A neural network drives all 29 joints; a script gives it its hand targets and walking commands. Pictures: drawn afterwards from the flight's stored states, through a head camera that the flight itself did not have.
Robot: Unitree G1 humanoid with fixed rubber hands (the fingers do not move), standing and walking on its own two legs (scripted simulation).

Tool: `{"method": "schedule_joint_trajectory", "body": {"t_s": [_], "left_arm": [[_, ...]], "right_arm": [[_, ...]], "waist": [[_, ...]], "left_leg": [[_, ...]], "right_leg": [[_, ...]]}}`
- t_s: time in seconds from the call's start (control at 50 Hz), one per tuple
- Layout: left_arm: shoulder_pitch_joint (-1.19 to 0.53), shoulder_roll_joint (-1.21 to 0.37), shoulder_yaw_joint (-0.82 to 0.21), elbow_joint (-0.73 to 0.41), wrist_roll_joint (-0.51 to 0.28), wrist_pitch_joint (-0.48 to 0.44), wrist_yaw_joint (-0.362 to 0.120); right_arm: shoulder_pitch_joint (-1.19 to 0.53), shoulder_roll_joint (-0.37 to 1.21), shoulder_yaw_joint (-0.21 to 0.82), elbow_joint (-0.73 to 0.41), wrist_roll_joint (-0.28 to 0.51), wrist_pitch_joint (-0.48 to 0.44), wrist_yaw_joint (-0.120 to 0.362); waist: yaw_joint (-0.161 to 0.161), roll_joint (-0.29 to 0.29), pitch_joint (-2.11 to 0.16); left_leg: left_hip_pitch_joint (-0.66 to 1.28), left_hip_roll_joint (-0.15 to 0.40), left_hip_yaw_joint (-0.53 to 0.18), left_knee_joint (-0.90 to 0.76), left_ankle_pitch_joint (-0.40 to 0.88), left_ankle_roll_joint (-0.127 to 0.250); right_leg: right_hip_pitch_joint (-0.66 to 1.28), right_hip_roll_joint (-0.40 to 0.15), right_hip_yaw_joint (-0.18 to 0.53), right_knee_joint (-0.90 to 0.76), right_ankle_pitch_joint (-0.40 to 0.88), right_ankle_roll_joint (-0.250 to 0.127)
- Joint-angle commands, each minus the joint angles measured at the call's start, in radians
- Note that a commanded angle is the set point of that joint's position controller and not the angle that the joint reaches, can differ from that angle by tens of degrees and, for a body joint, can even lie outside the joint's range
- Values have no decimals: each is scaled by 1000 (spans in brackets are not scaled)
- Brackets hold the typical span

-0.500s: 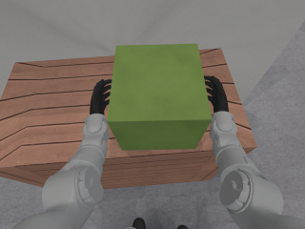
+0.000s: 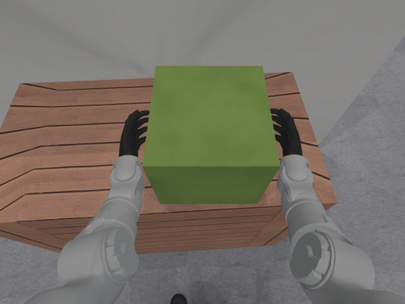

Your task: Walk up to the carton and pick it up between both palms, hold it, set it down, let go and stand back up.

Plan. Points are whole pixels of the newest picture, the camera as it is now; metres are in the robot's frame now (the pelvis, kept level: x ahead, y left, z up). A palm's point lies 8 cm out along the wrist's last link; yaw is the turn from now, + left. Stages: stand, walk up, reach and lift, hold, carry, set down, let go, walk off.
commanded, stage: reach and lift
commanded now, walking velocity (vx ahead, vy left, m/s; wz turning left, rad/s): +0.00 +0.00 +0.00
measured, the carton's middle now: (208, 138) +0.47 +0.02 -0.03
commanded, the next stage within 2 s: none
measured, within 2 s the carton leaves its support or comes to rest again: leaves its support in 0.78 s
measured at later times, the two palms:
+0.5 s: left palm (131, 161) +0.38 +0.18 +0.01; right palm (294, 160) +0.39 -0.15 +0.02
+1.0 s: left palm (121, 160) +0.37 +0.19 +0.04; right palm (294, 153) +0.39 -0.14 +0.05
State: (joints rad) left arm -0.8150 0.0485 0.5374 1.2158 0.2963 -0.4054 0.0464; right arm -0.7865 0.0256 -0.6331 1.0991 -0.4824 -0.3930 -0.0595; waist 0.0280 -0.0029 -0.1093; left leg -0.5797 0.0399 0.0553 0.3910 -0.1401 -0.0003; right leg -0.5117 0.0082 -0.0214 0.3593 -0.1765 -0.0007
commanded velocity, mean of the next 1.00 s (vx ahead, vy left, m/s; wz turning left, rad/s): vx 0.00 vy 0.00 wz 0.00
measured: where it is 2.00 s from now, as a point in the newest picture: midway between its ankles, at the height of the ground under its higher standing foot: outside the picture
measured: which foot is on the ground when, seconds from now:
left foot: down 0.00-1.00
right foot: down 0.00-1.00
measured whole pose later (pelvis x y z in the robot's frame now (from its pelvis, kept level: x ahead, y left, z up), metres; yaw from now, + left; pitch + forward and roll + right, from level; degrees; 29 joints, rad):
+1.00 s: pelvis -0.01 +0.00 +0.00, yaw +2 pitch +16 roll -2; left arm -0.74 0.13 0.10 1.29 -0.12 -0.37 0.11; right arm -0.69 -0.05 -0.17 1.09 -0.05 -0.27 -0.14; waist 0.00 0.02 -0.22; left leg -0.58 0.04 0.02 0.45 -0.15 0.00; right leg -0.48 0.01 -0.07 0.40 -0.19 -0.01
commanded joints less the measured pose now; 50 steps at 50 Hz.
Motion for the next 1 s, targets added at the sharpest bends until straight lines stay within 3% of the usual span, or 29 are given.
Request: {"method": "schedule_joint_trajectory", "body": {"t_s": [0.0, 0.04, 0.06, 0.08, 0.1, 0.12, 0.18, 0.2, 0.28, 0.3, 0.32, 0.36, 0.38, 0.42, 0.44, 0.48, 0.52, 0.54, 0.56, 0.58, 0.62, 0.66, 0.68, 0.76, 0.78, 0.8, 0.82, 0.96, 0.98], "left_arm": [[-501, -476, -274, 0, 51, -46, -101], [-497, -483, -264, -10, 69, -59, -100], [-498, -460, -264, -8, 60, -71, -98], [-494, -499, -297, -19, 43, -78, -97], [-465, -506, -304, -16, 41, -74, -101], [-442, -472, -275, 16, 72, -61, -103], [-463, -465, -300, 31, 48, -73, -105], [-469, -476, -337, 7, 28, -70, -99], [-527, -487, -341, 19, -6, -88, -100], [-522, -498, -370, 18, -18, -84, -92], [-506, -489, -351, 63, -14, -77, -97], [-526, -511, -384, 42, -43, -85, -95], [-508, -506, -405, 46, -64, -86, -98], [-573, -501, -429, 33, -72, -102, -93], [-594, -504, -418, 78, -82, -105, -95], [-604, -482, -424, 54, -87, -97, -97], [-606, -513, -455, 44, -116, -94, -92], [-580, -490, -432, 49, -99, -94, -98], [-539, -490, -444, 71, -119, -86, -101], [-604, -495, -472, 55, -153, -99, -104], [-556, -508, -474, 70, -162, -87, -110], [-636, -514, -505, 22, -184, -89, -112], [-664, -546, -557, -22, -210, -97, -105], [-627, -548, -573, -15, -231, -89, -107], [-643, -576, -618, -70, -251, -83, -107], [-634, -571, -609, -66, -256, -79, -111], [-679, -577, -641, -128, -269, -92, -105], [-695, -631, -751, -270, -328, -17, -112], [-686, -653, -746, -300, -330, -1, -116]], "right_arm": [[-493, 519, 286, 34, -80, -111, 139], [-467, 533, 282, 50, -86, -126, 134], [-492, 528, 294, 31, -83, -135, 135], [-451, 532, 300, 36, -82, -143, 134], [-466, 544, 316, 35, -70, -153, 130], [-455, 512, 293, 59, -78, -139, 134], [-467, 505, 315, 47, -78, -150, 127], [-466, 507, 315, 60, -60, -143, 132], [-505, 508, 334, 51, -48, -157, 132], [-522, 497, 338, 59, -40, -157, 137], [-500, 501, 342, 69, -31, -147, 132], [-539, 504, 365, 39, -19, -152, 137], [-492, 510, 385, 103, -9, -135, 132], [-539, 517, 405, 71, 8, -150, 140], [-563, 506, 357, 68, -3, -154, 133], [-579, 516, 385, 69, 18, -141, 136], [-561, 517, 400, 98, 26, -125, 133], [-542, 511, 412, 84, 33, -124, 131], [-513, 532, 447, 85, 73, -109, 133], [-564, 536, 473, 49, 77, -117, 128], [-561, 553, 512, 18, 104, -99, 127], [-597, 567, 523, 28, 113, -84, 121], [-617, 575, 550, -2, 142, -94, 120], [-566, 619, 629, -35, 208, -51, 115], [-569, 645, 660, -54, 239, -32, 109], [-581, 641, 682, -87, 249, -26, 107], [-583, 671, 722, -100, 281, -20, 97], [-566, 703, 825, -248, 434, 105, 76], [-543, 723, 876, -281, 451, 129, 71]], "waist": [[9, 13, -702], [0, 11, -668], [25, -11, -689], [-7, 4, -711], [2, 23, -726], [17, 17, -631], [0, -5, -653], [6, 47, -663], [12, 9, -673], [12, 32, -691], [15, -6, -645], [9, 2, -714], [7, 21, -698], [26, 33, -745], [-15, 22, -711], [9, 6, -703], [-8, 43, -691], [9, 8, -672], [22, 2, -695], [-3, 11, -718], [10, -1, -721], [-13, -2, -734], [-15, 34, -789], [6, 6, -783], [-29, 34, -787], [-14, 34, -811], [-28, 23, -838], [-63, 61, -742], [-45, 30, -696]], "left_leg": [[350, 4, 46, 75, 502, -31], [369, -1, 57, 64, 506, -34], [338, -1, 64, 55, 470, -28], [333, 0, 61, 60, 487, -36], [338, 4, 55, 66, 524, -38], [335, 1, 59, 41, 471, -33], [303, -7, 66, 9, 373, -30], [312, -1, 54, -3, 357, -30], [297, -3, 61, 25, 370, -30], [344, 2, 46, 30, 372, -39], [333, -2, 56, 24, 350, -28], [341, 0, 49, 10, 311, -29], [330, -1, 49, 27, 334, -30], [317, 5, 43, 28, 330, -37], [304, 2, 36, 28, 288, -38], [298, -2, 51, 31, 258, -31], [328, 0, 38, 35, 271, -41], [309, -3, 40, 34, 263, -35], [280, -10, 38, 33, 273, -22], [253, -11, 34, 36, 268, -25], [249, -17, 26, 29, 264, -24], [237, -14, 14, 47, 236, -25], [254, -17, 9, 48, 252, -39], [243, -23, -4, 49, 249, -22], [278, -26, -9, 74, 316, -34], [262, -29, -14, 88, 321, -29], [258, -32, -21, 92, 318, -27], [338, -49, -51, 105, 343, -39], [344, -49, -66, 96, 328, -30]], "right_leg": [[282, 2, -59, 51, 497, 6], [307, 3, -63, 44, 508, 8], [317, 4, -56, 38, 518, 7], [328, 9, -65, 53, 548, 14], [343, 7, -57, 66, 595, 9], [338, 1, -53, 34, 503, 12], [372, -4, -59, 29, 503, 18], [342, -1, -55, 26, 467, 9], [308, 3, -64, 25, 439, 5], [278, 12, -68, 27, 409, 3], [271, 12, -64, 14, 399, 6], [267, 11, -68, 20, 384, 2], [273, 11, -63, 24, 394, 0], [252, 11, -60, 33, 376, 0], [234, 15, -70, 24, 345, -1], [244, 12, -59, 25, 325, -1], [205, 16, -70, 23, 302, 1], [241, 9, -62, 30, 318, 5], [265, 9, -50, 49, 369, 12], [297, 6, -48, 60, 389, 13], [334, 6, -39, 57, 412, 17], [335, 2, -34, 64, 391, 17], [328, 8, -36, 70, 406, 15], [360, 4, -21, 78, 439, 24], [361, 11, -17, 88, 493, 20], [363, 5, -10, 98, 511, 26], [396, 2, 0, 104, 540, 23], [369, 7, 13, 82, 459, 31], [419, 6, 8, 85, 456, 37]]}}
